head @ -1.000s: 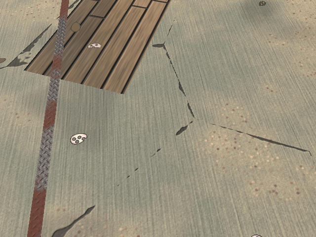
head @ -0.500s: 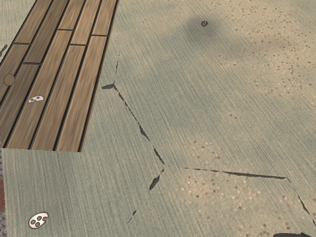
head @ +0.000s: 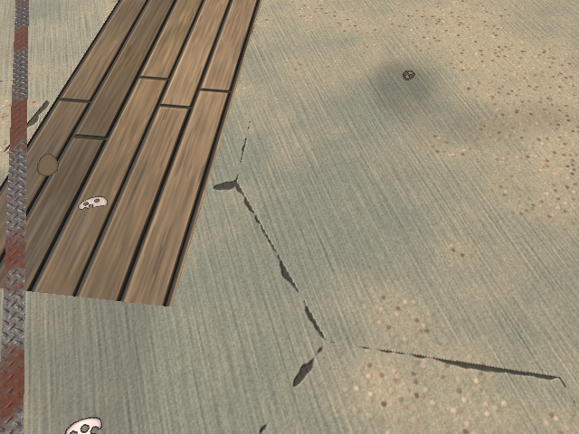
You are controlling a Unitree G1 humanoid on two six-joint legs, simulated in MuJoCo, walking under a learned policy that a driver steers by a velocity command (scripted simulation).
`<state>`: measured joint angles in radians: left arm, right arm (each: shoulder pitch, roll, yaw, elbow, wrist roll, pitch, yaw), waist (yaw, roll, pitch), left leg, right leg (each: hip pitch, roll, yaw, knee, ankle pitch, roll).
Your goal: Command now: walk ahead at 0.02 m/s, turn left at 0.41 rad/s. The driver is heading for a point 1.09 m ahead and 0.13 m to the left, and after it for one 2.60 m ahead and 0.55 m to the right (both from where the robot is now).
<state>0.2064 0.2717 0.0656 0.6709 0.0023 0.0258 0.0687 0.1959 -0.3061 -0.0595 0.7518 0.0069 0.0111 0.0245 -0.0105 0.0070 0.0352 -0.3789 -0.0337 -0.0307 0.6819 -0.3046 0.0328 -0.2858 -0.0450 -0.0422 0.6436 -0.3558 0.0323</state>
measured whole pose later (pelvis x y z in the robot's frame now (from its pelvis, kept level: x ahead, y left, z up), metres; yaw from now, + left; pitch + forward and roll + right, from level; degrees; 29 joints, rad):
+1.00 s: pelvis -0.01 -0.01 +0.02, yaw +17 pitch +1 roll +0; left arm 0.26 0.31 0.07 0.73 -0.02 0.04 0.02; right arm 0.18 -0.23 -0.04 0.70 -0.01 0.00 -0.03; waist 0.01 -0.03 0.03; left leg -0.15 0.00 0.07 0.41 -0.28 0.02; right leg -0.47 -0.02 0.02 0.98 -0.45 0.08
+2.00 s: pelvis +0.05 -0.01 +0.01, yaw +1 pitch +0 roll +0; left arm 0.17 0.28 0.06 0.66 0.02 0.00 0.03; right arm 0.18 -0.28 -0.04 0.69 0.02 0.01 -0.01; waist 0.00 0.01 0.05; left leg -0.25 -0.07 -0.15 0.54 -0.28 0.02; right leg -0.26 0.04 0.05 0.52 -0.26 0.00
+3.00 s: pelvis +0.39 +0.14 +0.00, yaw +10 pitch +2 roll -2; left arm 0.13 0.30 0.05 0.67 -0.02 -0.07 -0.05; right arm 0.34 -0.30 -0.02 0.74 0.01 -0.07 -0.01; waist -0.02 0.00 0.06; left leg -0.24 -0.03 -0.03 1.22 -0.42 0.00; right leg -0.45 0.12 -0.03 0.55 -0.14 -0.11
